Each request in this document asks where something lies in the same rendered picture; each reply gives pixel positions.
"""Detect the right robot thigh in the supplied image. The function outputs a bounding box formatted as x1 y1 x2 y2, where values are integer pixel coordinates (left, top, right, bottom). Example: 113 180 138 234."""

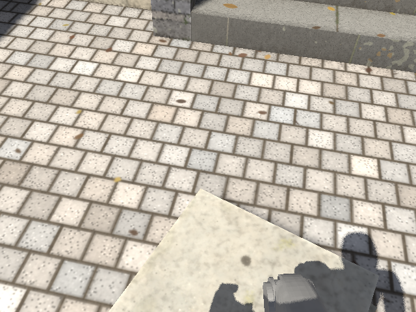
263 274 327 312

